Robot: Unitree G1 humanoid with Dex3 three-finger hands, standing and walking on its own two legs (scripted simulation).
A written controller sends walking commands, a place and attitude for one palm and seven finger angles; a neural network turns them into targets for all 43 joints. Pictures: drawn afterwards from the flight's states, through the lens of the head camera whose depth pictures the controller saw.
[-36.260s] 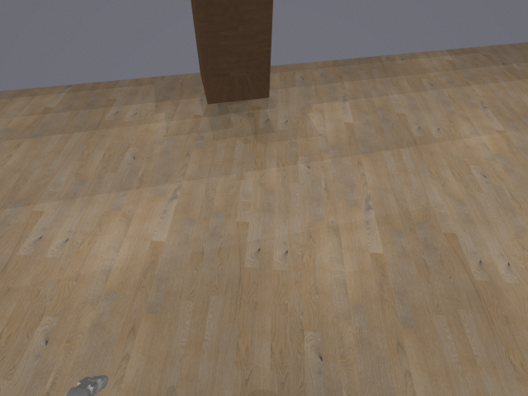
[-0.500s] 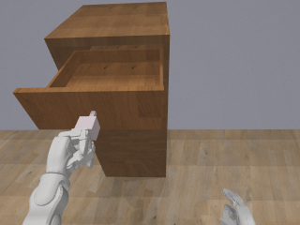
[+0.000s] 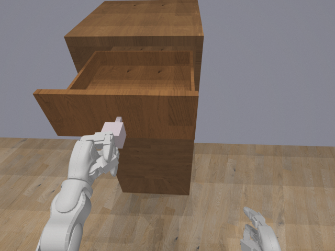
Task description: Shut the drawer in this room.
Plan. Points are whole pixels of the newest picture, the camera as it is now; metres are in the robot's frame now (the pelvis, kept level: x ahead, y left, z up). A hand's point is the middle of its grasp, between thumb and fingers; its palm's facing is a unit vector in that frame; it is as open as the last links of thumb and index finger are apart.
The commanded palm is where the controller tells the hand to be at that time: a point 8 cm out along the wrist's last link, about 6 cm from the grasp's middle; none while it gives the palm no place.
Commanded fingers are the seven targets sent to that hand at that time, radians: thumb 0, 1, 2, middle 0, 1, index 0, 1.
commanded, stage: push the drawer shut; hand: left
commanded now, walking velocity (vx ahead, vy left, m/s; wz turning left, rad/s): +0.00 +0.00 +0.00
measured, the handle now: (115, 129) +0.35 +0.16 +0.14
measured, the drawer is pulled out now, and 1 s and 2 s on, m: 0.26 0.13 0.03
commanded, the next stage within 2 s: none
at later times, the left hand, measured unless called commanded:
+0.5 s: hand (121, 140) +0.32 +0.14 +0.14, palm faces +0.04 -1.00 -0.04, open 2.9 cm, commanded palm +0.32 +0.19 +0.14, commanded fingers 0.00 0.90 0.90 -1.40 -1.60 -1.40 -1.60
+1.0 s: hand (127, 117) +0.39 +0.14 +0.14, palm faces +0.04 -1.00 -0.02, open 2.9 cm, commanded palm +0.38 +0.19 +0.14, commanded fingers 0.00 0.90 0.90 -1.40 -1.60 -1.40 -1.60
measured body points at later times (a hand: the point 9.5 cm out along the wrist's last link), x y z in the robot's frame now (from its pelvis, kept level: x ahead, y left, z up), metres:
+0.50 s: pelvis -0.03 +0.00 +0.00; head -0.04 -0.02 +0.45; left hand +0.31 +0.19 +0.14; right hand +0.15 -0.22 -0.09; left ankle +0.00 +0.11 -0.73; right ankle -0.03 -0.09 -0.73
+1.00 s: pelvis -0.01 +0.00 +0.00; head +0.00 -0.02 +0.45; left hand +0.39 +0.20 +0.14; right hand +0.10 -0.25 -0.11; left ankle +0.00 +0.11 -0.73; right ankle -0.03 -0.09 -0.73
